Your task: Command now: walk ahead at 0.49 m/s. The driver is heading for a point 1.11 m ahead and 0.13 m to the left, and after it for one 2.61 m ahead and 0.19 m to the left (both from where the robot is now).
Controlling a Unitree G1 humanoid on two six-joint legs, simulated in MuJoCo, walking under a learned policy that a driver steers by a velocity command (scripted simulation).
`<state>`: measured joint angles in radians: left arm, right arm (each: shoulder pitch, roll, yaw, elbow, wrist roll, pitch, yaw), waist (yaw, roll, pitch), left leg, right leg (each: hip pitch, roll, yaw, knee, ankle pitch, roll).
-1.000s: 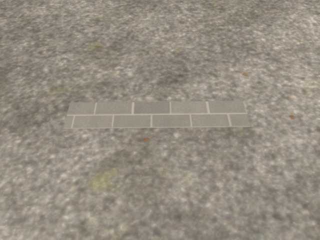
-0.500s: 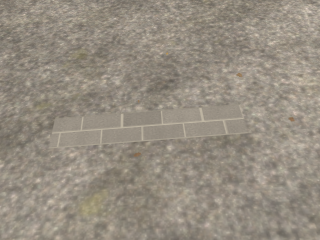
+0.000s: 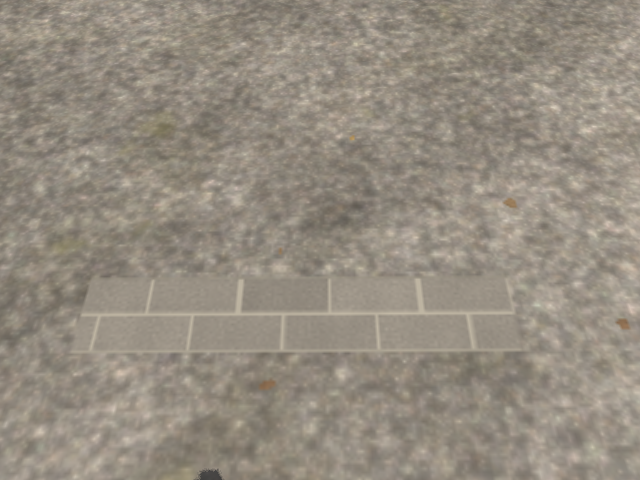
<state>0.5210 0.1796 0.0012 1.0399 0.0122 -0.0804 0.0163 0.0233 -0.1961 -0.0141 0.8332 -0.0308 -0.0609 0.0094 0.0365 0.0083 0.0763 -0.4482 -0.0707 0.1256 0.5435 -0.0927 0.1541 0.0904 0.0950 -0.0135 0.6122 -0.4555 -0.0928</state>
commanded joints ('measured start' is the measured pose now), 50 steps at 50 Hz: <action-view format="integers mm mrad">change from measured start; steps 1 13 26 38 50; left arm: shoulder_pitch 63 -367 -380 -148 51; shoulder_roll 111 88 123 116 123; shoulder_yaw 30 32 47 54 41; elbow -77 -195 -204 -47 27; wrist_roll -7 18 11 -5 12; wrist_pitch -8 41 7 -33 -21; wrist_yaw -9 -45 -28 -21 -1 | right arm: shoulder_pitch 432 419 488 311 -99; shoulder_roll -241 -108 -148 -49 -60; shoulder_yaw -79 -29 -28 -33 -17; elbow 97 178 232 124 -16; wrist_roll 10 27 7 -8 11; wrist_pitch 8 -48 -34 17 8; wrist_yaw -7 -1 -29 19 18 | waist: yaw -133 -43 12 -76 20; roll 150 24 70 -62 -75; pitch -316 35 -68 -20 47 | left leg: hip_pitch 727 296 561 -130 -208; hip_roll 459 218 264 166 123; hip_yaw -872 -237 -162 -124 -51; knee -242 -451 -70 542 75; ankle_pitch -257 159 763 -102 47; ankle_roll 259 54 10 -101 -88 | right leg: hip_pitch -665 -742 -409 -242 10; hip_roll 6 -211 -52 -289 -311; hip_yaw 77 -13 -90 142 74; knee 847 317 -123 -477 -442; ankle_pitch -33 395 293 523 740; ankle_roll -8 63 -35 -116 -105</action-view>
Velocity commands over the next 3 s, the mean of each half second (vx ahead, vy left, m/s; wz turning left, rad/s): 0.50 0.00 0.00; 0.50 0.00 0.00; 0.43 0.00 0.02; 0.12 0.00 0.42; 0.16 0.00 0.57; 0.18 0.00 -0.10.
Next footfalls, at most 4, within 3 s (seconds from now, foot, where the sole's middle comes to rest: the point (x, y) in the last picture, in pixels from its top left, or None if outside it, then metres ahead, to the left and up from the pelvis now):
0.54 right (409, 472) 0.46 -0.12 -0.75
1.12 left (326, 336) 0.76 0.05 -0.75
1.60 right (389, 262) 0.97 -0.10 -0.75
2.06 left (311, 305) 0.84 0.09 -0.75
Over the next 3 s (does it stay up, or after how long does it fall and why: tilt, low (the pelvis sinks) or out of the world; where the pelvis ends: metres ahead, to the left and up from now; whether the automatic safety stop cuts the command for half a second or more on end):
stays up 0.98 0.06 0.03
